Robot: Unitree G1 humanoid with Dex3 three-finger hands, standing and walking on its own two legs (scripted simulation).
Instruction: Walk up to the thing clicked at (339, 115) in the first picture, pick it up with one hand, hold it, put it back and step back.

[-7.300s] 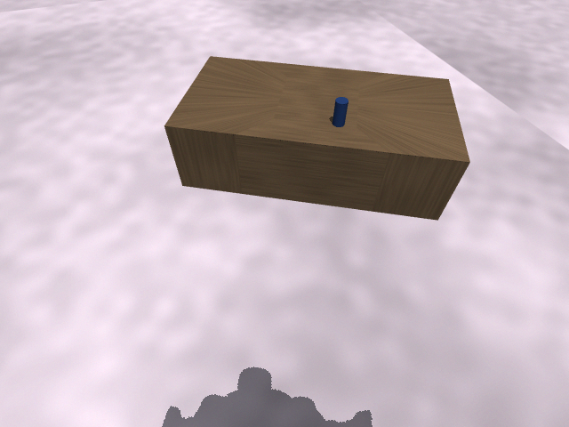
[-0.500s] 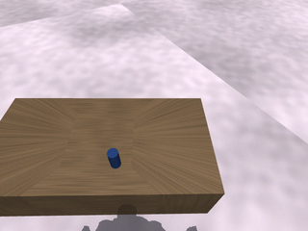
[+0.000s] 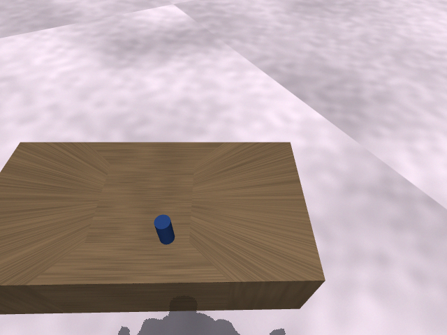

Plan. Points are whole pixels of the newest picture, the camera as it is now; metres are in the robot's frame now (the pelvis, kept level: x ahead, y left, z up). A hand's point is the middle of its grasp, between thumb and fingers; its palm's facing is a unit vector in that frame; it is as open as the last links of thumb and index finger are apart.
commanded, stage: go down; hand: left
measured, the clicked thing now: (164, 230) +0.49 +0.21 -0.37
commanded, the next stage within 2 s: none
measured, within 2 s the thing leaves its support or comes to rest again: neither
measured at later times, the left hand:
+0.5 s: hand (93, 334) +0.15 +0.26 -0.15, palm faces +0.04 -0.94 -0.33, open 15.6 cm
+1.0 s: hand (88, 328) +0.16 +0.27 -0.15, palm faces +0.05 -0.95 -0.32, open 17.1 cm
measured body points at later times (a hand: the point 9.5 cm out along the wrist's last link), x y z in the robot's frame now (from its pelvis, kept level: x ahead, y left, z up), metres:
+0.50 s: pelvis +0.00 +0.00 -0.02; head +0.05 +0.00 +0.43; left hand +0.15 +0.31 -0.13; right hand +0.11 -0.26 -0.13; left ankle +0.00 +0.13 -0.75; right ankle -0.03 -0.13 -0.75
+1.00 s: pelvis +0.01 +0.00 -0.05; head +0.06 +0.01 +0.39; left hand +0.16 +0.32 -0.13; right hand +0.17 -0.26 -0.14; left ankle +0.00 +0.13 -0.75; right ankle -0.03 -0.13 -0.75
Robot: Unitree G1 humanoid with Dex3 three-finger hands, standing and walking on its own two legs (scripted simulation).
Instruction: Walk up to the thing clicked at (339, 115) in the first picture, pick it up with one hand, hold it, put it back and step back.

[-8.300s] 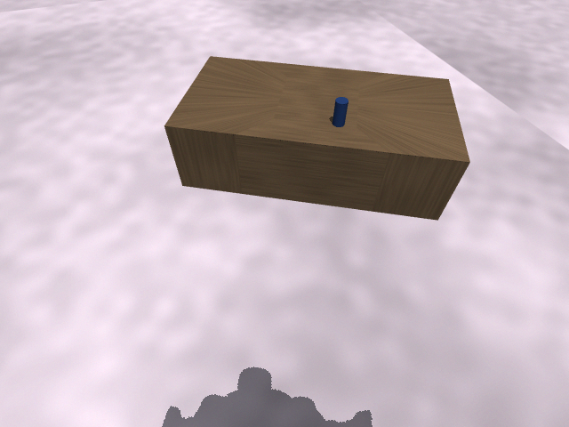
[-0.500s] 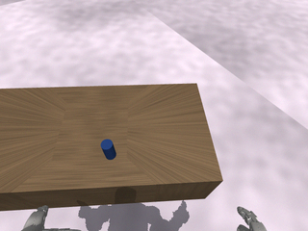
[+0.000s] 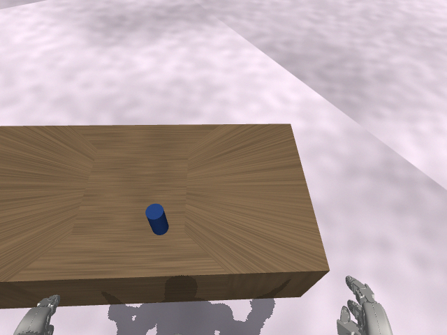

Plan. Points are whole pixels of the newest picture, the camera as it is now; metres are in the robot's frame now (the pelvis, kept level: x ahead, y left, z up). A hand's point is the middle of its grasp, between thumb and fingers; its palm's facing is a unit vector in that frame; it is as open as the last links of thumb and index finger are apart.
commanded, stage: go down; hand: left
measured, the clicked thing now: (157, 219) +0.48 +0.20 -0.31
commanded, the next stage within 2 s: none
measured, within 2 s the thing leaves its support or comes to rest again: neither
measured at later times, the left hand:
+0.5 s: hand out of the picture +0.12 +0.28 -0.09, palm faces +0.07 -0.94 -0.33, open 17.4 cm
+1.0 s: hand (44, 300) +0.20 +0.32 -0.06, palm faces +0.17 -0.93 -0.31, open 17.2 cm
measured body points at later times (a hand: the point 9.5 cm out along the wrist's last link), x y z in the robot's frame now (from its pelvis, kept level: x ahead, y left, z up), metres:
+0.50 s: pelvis -0.02 +0.00 -0.02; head +0.02 +0.01 +0.43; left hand +0.12 +0.33 -0.07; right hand +0.13 -0.26 -0.09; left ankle -0.01 +0.12 -0.70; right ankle -0.04 -0.13 -0.70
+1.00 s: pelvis -0.03 +0.00 -0.02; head +0.02 +0.02 +0.43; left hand +0.19 +0.37 -0.04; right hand +0.12 -0.26 -0.09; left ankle -0.01 +0.12 -0.70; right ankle -0.04 -0.13 -0.70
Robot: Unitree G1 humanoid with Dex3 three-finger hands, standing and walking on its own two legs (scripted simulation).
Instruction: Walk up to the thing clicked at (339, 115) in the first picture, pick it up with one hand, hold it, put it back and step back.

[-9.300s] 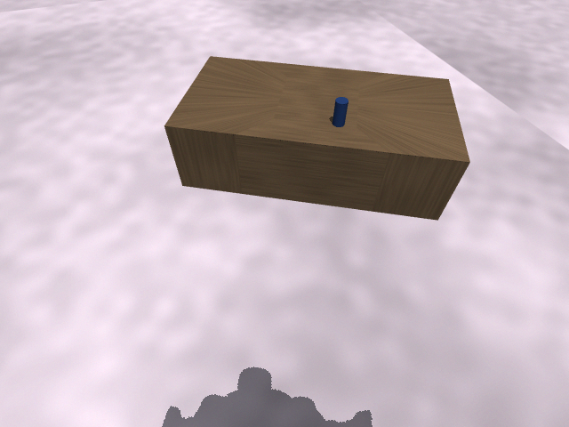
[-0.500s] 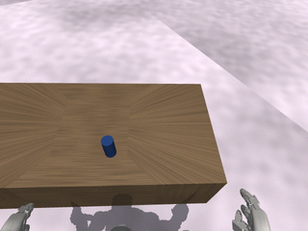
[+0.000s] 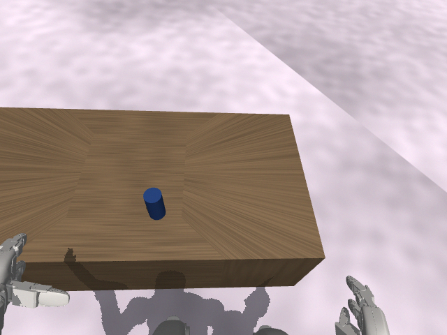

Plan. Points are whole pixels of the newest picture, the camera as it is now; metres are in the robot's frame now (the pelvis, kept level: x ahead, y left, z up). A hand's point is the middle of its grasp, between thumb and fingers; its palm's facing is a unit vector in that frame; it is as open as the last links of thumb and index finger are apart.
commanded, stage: go down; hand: left
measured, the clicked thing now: (155, 204) +0.51 +0.19 -0.29
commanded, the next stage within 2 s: none
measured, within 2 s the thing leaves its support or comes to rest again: neither
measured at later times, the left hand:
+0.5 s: hand (27, 222) +0.32 +0.35 -0.01, palm faces +0.18 -0.97 -0.17, open 17.4 cm
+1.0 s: hand (25, 192) +0.37 +0.37 +0.00, palm faces +0.19 -0.98 -0.12, open 17.1 cm
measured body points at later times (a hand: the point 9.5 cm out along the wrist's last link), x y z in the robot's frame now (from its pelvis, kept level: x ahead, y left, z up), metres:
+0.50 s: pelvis -0.01 +0.00 +0.00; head +0.08 +0.03 +0.44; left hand +0.31 +0.41 +0.00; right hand +0.06 -0.28 -0.10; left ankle +0.02 +0.12 -0.68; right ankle -0.01 -0.13 -0.68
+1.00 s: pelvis -0.01 +0.00 -0.01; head +0.11 +0.04 +0.42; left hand +0.36 +0.42 +0.01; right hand +0.05 -0.28 -0.11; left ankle +0.02 +0.12 -0.68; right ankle -0.01 -0.13 -0.68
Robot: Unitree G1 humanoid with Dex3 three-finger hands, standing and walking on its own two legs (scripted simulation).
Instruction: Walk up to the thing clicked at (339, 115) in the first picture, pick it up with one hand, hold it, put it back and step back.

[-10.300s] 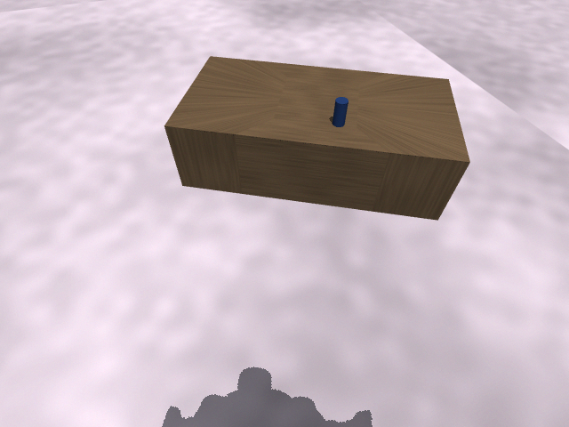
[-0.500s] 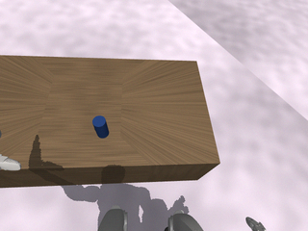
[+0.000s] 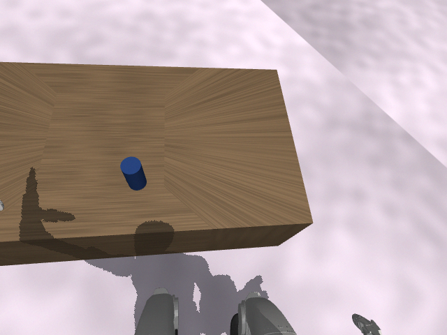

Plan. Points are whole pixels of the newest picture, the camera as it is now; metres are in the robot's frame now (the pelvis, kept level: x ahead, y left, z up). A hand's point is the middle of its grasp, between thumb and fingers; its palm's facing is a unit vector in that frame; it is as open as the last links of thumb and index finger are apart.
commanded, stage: go down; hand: left
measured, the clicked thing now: (134, 174) +0.51 +0.21 -0.28
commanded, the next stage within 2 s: none
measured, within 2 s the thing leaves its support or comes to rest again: neither
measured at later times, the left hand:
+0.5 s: hand out of the picture +0.39 +0.39 +0.02, palm faces +0.22 -0.97 -0.09, open 17.2 cm
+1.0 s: hand out of the picture +0.41 +0.40 +0.02, palm faces +0.23 -0.97 -0.07, open 17.2 cm
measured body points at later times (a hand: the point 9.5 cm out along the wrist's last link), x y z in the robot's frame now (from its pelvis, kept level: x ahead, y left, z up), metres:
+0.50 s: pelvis +0.00 +0.01 -0.01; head +0.14 +0.06 +0.42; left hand +0.37 +0.44 +0.03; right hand +0.07 -0.27 -0.10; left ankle +0.02 +0.12 -0.66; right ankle +0.00 -0.14 -0.66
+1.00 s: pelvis -0.01 +0.01 -0.02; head +0.14 +0.06 +0.40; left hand +0.39 +0.45 +0.03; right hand +0.05 -0.28 -0.11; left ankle +0.02 +0.12 -0.66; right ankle +0.00 -0.14 -0.66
